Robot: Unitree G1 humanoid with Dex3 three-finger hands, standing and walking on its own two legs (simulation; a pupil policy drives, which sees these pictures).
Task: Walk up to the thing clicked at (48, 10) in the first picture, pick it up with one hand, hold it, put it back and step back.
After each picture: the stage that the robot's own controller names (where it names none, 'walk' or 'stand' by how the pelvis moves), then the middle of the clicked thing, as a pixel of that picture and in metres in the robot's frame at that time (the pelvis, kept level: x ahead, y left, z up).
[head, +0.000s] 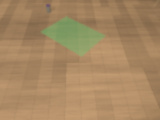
stand; (48, 8) +2.20 +0.54 -0.72
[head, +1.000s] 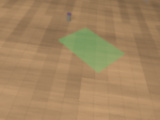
walk; (68, 17) +2.10 +0.24 -0.69
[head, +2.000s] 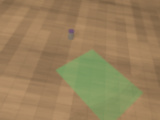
walk; (71, 34) +1.48 +0.11 -0.70
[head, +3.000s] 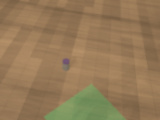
walk; (66, 64) +1.00 +0.16 -0.70
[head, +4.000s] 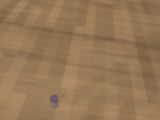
walk; (54, 101) +0.67 +0.17 -0.70
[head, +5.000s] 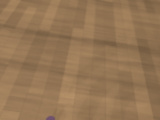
stand; out of the picture +0.45 +0.16 -0.71
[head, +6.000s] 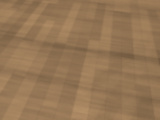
stand; out of the picture +0.39 +0.15 -0.72
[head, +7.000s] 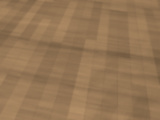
stand; out of the picture +0.38 +0.16 -0.72
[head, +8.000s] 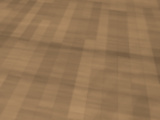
stand; out of the picture +0.39 +0.17 -0.73
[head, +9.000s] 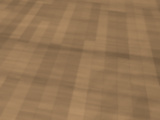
stand; out of the picture +0.38 +0.17 -0.73
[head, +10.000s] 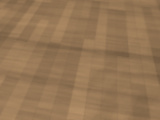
go down; out of the picture +0.37 +0.17 -0.73
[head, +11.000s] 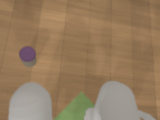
go down; (28, 57) +0.46 +0.19 -0.33
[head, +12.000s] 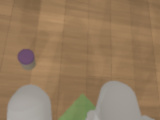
approach; (27, 60) +0.46 +0.19 -0.31
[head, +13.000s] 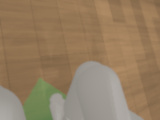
close in; out of the picture +0.45 +0.24 -0.23
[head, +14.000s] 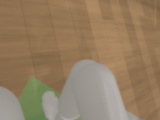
close; out of the picture +0.45 +0.25 -0.23
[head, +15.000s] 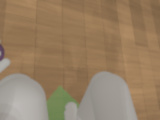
lift; out of the picture +0.39 +0.24 -0.17
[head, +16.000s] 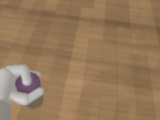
lift; (30, 91) +0.32 +0.17 +0.00
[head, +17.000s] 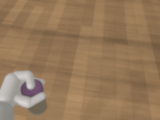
hold; (34, 97) +0.32 +0.17 -0.01
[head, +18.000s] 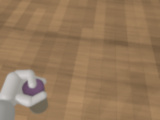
hold; (36, 96) +0.32 +0.17 -0.01
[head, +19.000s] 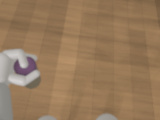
crouch; (28, 73) +0.39 +0.17 -0.07
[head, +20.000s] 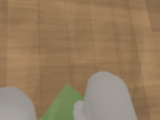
lower; out of the picture +0.48 +0.23 -0.14
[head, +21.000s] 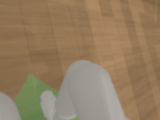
lower; out of the picture +0.45 +0.27 -0.24
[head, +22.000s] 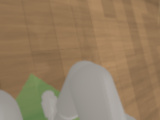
lower; out of the picture +0.45 +0.27 -0.24
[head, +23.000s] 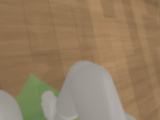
lower; out of the picture +0.45 +0.27 -0.24
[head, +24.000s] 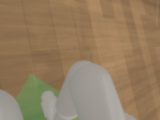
lower; out of the picture +0.45 +0.26 -0.24
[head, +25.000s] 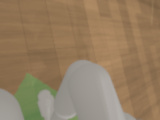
open; out of the picture +0.44 +0.25 -0.25
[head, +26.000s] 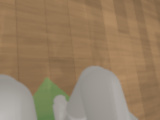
stand; out of the picture +0.45 +0.23 -0.25
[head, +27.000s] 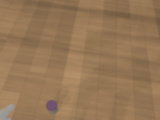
stand; (52, 107) +0.42 +0.16 -0.58
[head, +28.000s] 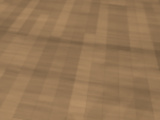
stand; out of the picture +0.40 +0.15 -0.66
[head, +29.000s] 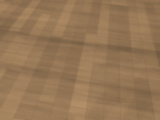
stand; out of the picture +0.39 +0.15 -0.67
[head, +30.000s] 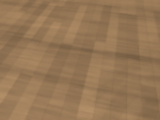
stand; out of the picture +0.41 +0.14 -0.72
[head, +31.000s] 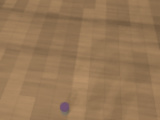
walk; (64, 108) +0.45 +0.11 -0.70
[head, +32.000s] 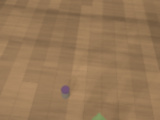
walk; (65, 92) +0.60 +0.12 -0.69
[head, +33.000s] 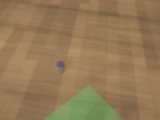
walk; (60, 67) +0.92 +0.18 -0.70
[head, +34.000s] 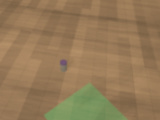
stand; (63, 65) +1.03 +0.19 -0.71
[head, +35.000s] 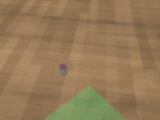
stand; (63, 69) +1.04 +0.20 -0.72
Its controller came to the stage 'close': yes
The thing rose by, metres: 0.70
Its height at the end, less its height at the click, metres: +0.00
